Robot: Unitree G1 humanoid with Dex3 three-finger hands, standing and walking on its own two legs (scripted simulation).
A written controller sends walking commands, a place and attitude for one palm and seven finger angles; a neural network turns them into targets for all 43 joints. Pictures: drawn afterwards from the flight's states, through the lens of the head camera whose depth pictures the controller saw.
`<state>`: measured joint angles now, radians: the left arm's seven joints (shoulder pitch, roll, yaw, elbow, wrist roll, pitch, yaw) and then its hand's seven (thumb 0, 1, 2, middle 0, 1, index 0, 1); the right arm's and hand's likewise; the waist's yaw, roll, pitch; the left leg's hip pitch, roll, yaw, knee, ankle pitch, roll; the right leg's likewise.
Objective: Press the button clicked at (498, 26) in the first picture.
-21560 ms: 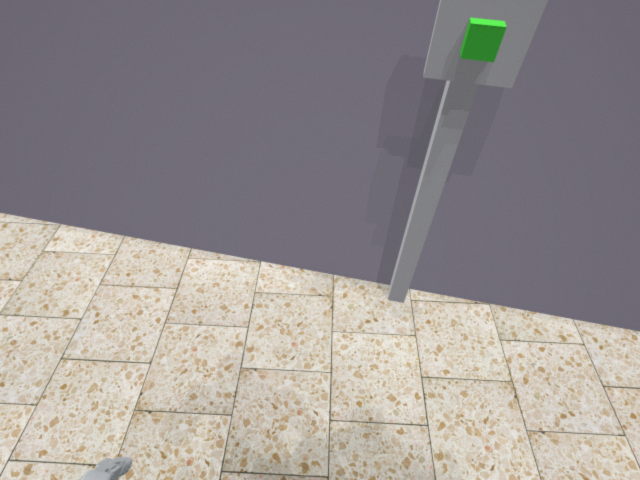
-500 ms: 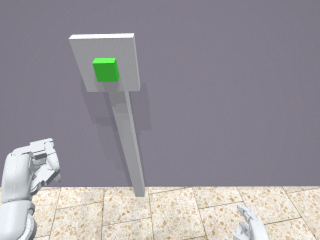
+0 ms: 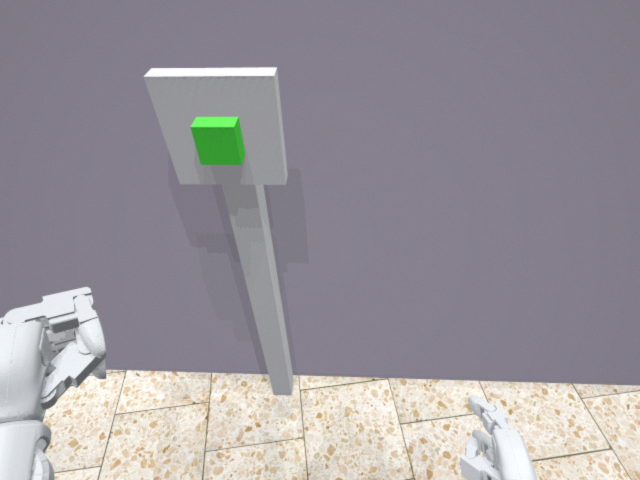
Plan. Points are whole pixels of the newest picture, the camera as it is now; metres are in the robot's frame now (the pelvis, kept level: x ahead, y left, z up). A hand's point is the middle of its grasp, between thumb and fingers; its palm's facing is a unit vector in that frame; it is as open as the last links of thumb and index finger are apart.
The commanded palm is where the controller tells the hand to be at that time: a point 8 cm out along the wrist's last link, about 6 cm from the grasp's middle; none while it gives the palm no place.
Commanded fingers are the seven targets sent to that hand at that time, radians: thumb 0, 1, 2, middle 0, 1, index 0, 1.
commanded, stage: step back with the hand held close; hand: left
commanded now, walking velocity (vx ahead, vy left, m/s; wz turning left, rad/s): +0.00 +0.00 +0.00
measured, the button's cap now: (219, 140) +0.51 +0.22 +0.19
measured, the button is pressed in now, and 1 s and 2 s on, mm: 0 0 0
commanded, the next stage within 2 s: stop stepping back and stand still in 0.98 s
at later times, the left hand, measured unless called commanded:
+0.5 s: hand (51, 393) +0.14 +0.25 +0.16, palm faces +0.31 -0.82 -0.49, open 3.1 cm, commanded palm +0.08 +0.30 +0.17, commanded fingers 0.00 0.90 0.90 -1.30 -1.50 -1.30 -1.50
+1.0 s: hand out of the picture +0.02 +0.31 +0.16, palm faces +0.46 -0.81 -0.36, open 3.1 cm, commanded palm -0.05 +0.34 +0.17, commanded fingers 0.00 0.90 0.90 -1.30 -1.50 -1.30 -1.50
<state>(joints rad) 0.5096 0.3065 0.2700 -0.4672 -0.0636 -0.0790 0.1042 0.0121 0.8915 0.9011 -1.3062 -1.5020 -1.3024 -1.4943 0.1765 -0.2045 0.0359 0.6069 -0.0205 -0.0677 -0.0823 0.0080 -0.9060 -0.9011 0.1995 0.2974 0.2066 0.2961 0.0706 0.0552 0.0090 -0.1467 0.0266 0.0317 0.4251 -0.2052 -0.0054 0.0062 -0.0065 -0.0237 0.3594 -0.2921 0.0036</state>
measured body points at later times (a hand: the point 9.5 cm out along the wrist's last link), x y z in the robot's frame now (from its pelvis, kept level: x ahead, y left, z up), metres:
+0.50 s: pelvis -0.06 +0.02 -0.01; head -0.05 +0.02 +0.44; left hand +0.11 +0.30 +0.19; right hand +0.12 -0.23 -0.08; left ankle +0.02 +0.12 -0.74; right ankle -0.06 -0.12 -0.74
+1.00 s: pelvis -0.17 +0.06 -0.03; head -0.17 +0.08 +0.42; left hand -0.01 +0.35 +0.18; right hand +0.00 -0.17 -0.10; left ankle -0.09 +0.15 -0.74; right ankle -0.09 -0.11 -0.72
